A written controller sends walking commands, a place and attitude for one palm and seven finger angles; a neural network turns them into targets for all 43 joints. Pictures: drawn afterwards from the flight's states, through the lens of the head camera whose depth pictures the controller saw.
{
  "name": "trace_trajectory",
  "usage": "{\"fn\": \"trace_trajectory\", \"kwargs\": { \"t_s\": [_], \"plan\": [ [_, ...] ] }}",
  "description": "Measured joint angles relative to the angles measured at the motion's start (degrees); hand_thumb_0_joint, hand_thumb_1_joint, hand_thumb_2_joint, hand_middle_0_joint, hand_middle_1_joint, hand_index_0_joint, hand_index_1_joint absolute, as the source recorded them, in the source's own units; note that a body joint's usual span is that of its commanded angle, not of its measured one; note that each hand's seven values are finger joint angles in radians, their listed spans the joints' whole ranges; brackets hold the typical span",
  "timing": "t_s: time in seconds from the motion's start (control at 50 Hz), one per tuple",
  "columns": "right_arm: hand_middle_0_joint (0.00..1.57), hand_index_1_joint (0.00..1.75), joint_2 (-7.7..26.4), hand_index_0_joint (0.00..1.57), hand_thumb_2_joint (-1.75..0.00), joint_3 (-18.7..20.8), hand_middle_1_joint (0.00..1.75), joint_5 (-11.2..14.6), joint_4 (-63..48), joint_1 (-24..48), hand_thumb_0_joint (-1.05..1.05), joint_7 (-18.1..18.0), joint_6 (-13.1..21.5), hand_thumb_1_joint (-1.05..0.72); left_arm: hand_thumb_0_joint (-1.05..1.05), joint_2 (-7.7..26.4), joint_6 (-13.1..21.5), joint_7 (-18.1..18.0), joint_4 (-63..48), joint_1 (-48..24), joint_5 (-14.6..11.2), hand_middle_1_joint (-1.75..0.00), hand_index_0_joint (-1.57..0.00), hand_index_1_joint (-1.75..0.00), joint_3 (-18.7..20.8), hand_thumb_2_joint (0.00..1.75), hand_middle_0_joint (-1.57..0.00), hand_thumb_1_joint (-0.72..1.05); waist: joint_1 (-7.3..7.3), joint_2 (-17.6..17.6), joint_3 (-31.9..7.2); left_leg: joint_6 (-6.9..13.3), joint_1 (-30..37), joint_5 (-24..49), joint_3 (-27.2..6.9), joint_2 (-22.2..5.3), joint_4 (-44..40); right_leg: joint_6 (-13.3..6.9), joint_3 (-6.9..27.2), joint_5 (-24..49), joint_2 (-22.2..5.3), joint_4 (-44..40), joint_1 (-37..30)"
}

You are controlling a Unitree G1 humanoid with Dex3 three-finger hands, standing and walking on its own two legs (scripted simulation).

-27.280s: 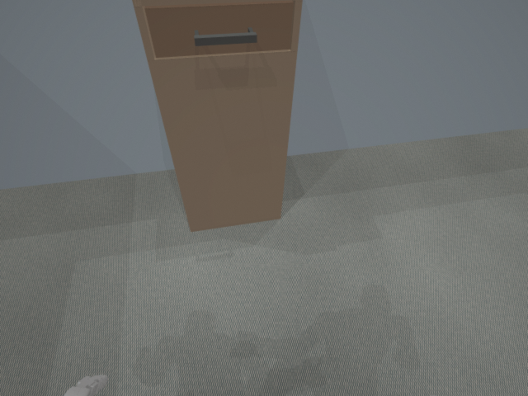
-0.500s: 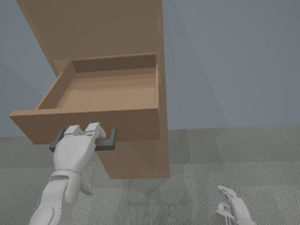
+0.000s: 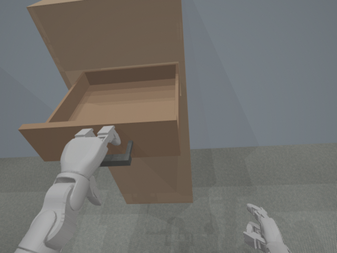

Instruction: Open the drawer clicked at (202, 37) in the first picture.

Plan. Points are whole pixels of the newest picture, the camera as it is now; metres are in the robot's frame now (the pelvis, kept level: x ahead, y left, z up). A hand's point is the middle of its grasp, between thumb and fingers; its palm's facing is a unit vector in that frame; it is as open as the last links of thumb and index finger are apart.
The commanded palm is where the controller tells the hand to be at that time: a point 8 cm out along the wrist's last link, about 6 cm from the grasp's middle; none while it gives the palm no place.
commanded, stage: lift the hand off the handle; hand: left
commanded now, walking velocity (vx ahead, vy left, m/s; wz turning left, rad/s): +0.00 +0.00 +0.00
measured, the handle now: (98, 153) +0.29 +0.23 +0.12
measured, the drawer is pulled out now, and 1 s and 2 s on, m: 0.29 0.29 0.29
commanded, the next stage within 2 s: draw the hand back to the body in 0.94 s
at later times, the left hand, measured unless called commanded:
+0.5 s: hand (89, 146) +0.26 +0.22 +0.17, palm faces +0.16 -0.05 -0.99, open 13.3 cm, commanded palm +0.22 +0.22 +0.27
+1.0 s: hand (79, 110) +0.29 +0.22 +0.25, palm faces +0.34 -0.05 -0.94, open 13.9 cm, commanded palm +0.22 +0.23 +0.31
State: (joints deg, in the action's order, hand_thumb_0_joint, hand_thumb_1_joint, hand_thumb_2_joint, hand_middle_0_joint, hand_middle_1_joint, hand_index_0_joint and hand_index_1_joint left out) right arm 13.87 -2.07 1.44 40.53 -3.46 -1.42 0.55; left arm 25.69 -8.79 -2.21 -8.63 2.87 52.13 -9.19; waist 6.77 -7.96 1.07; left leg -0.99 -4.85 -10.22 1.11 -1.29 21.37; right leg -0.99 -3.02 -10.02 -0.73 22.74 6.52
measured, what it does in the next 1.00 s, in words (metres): stands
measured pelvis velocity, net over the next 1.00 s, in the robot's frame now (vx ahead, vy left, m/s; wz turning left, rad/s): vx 0.00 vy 0.00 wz -0.01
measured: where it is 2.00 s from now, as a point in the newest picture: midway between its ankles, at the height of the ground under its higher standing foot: outside the picture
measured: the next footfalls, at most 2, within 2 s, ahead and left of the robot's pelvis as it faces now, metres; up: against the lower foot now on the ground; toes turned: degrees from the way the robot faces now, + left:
none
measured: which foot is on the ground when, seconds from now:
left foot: down 0.00-1.00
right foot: down 0.00-1.00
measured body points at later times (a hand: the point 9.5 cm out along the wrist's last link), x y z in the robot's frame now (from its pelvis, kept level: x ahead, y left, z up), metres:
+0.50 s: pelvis +0.00 +0.00 +0.00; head -0.03 -0.06 +0.44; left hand +0.25 +0.22 +0.23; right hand +0.25 -0.17 -0.09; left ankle +0.02 +0.13 -0.74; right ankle +0.04 -0.11 -0.74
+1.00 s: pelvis +0.00 +0.00 +0.00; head -0.03 -0.06 +0.44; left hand +0.26 +0.22 +0.30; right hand +0.24 -0.19 -0.10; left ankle +0.02 +0.13 -0.74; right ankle +0.04 -0.11 -0.74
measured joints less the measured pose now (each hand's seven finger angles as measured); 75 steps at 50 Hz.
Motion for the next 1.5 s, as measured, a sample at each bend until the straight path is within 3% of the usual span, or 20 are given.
{"fn": "trace_trajectory", "kwargs": {
  "t_s": [0.48, 0.62, 0.72, 0.84, 0.96, 1.14, 1.22, 1.32, 1.5],
  "plan": [
    [0.20, 0.30, 0.3, 0.20, -0.90, -1.3, 0.30, 0.8, -0.5, 2.3, 0.01, 1.6, -1.1, -0.90, 0.00, 5.5, -2.5, 6.7, -5.1, -6.7, -5.2, -1.29, -0.42, -1.25, 0.3, 0.30, -0.52, -0.50, 1.30, -1.2, -0.3, 0.2, -0.7, 0.2, -0.3, 0.5, 0.5, 0.3, -0.3, -0.1, -0.5, 0.6, 0.6],
    [0.20, 0.30, 0.5, 0.20, -0.90, -1.3, 0.30, 1.1, -0.3, 2.2, 0.01, 1.9, -1.4, -0.90, 0.00, 6.5, -3.7, 5.6, -7.2, -12.4, -5.9, -1.26, -0.38, -1.23, 4.2, 0.30, -0.46, -0.50, 1.49, -1.3, -1.3, 0.2, -1.2, 0.1, -0.5, 0.6, 1.0, 0.3, -0.4, -0.2, -0.6, 1.1, 1.0],
    [0.20, 0.30, 0.8, 0.20, -0.90, -1.9, 0.30, 1.9, -1.6, 2.6, 0.01, 2.7, -3.3, -0.90, 0.00, 6.5, -7.1, 7.2, -5.5, -17.4, -6.5, -1.23, -0.34, -1.21, 8.6, 0.30, -0.39, -0.50, 0.32, -1.2, -2.0, 0.3, -2.3, 0.2, 0.0, 0.7, 1.1, 0.4, 0.1, -0.2, -0.8, 1.9, 2.6],
    [0.20, 0.30, 1.9, 0.20, -0.90, -1.9, 0.30, 2.3, -4.2, 1.8, 0.01, 3.3, -4.6, -0.90, 0.00, 6.4, -8.8, 10.5, -8.6, -14.7, -7.6, -1.21, -0.32, -1.20, 9.3, 0.30, -0.34, -0.50, -0.76, -1.1, -1.7, 0.4, -3.6, -0.3, 0.9, 0.7, 2.1, 0.4, 1.1, -0.7, -0.7, 3.4, 4.5],
    [0.20, 0.30, 2.8, 0.20, -0.90, -1.1, 0.30, 1.8, -3.2, 1.0, 0.01, 3.0, -4.7, -0.90, 0.00, 8.3, -8.1, 11.4, -10.7, -14.3, -7.7, -1.21, -0.32, -1.20, 7.7, 0.30, -0.33, -0.50, -0.25, -0.9, -1.6, 0.4, -4.1, -1.3, 0.9, 0.7, 3.6, 0.4, 1.1, -1.7, -0.7, 4.8, 4.9],
    [0.20, 0.30, 2.5, 0.20, -0.90, -1.1, 0.30, 2.5, -4.0, 1.1, 0.01, 3.5, -4.8, -0.90, 0.00, 9.6, -9.4, 11.9, -12.1, -12.5, -9.8, -1.21, -0.32, -1.20, 13.4, 0.30, -0.32, -0.50, -0.17, -1.2, -2.1, 0.4, -4.8, -2.1, 0.8, 0.6, 4.4, 0.5, 1.0, -2.3, -0.7, 5.4, 5.5],
    [0.20, 0.30, 2.5, 0.20, -0.90, -1.3, 0.30, 2.5, -4.6, 1.4, 0.01, 3.6, -4.5, -0.90, 0.00, 8.2, -9.8, 12.4, -15.0, -9.8, -10.0, -1.21, -0.32, -1.20, 12.3, 0.30, -0.32, -0.50, 0.08, -1.2, -1.8, 0.5, -5.1, -2.3, 0.5, 0.8, 4.8, 0.6, 0.8, -2.6, -0.9, 5.6, 5.6],
    [0.20, 0.30, 1.9, 0.20, -0.90, -1.5, 0.30, 1.8, -4.5, 2.3, 0.01, 3.4, -4.3, -0.90, 0.00, 8.9, -8.7, 12.2, -18.5, -7.2, -9.6, -1.21, -0.32, -1.20, 10.5, 0.30, -0.33, -0.50, 0.64, -1.0, -1.7, 0.6, -5.0, -2.6, 0.3, 0.9, 5.1, 0.6, 0.6, -2.9, -1.0, 5.8, 5.3],
    [0.20, 0.30, 1.1, 0.20, -0.90, -2.2, 0.30, 2.2, -4.7, 2.9, 0.01, 3.7, -4.6, -0.90, 0.00, 11.9, -9.0, 11.2, -18.3, -6.5, -11.2, -1.21, -0.32, -1.20, 16.4, 0.30, -0.33, -0.50, 1.06, -1.2, -2.4, 0.5, -4.9, -2.8, 0.0, 0.7, 5.2, 0.6, 0.3, -2.8, -0.8, 5.3, 4.9]
  ]
}}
